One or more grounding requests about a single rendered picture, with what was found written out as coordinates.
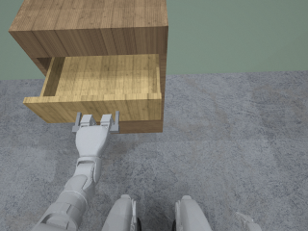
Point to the left robot hand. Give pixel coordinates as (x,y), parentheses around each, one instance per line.
(93,140)

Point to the handle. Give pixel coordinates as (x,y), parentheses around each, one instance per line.
(113,130)

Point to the drawer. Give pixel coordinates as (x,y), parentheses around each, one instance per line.
(100,85)

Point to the right robot hand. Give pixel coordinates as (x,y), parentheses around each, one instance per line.
(247,222)

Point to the right robot shin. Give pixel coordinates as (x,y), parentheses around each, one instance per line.
(177,226)

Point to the robot shin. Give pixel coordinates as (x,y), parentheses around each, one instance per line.
(177,226)
(135,226)

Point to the left robot shin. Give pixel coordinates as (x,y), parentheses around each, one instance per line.
(135,226)

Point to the robot left forearm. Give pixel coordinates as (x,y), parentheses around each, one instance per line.
(67,211)

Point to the cabinet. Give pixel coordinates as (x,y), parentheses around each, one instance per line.
(47,29)

